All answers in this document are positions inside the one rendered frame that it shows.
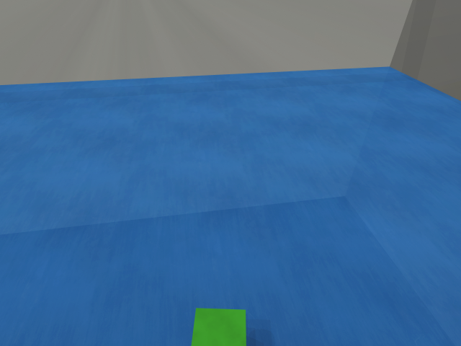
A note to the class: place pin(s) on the carton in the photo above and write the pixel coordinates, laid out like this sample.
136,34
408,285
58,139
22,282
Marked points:
219,327

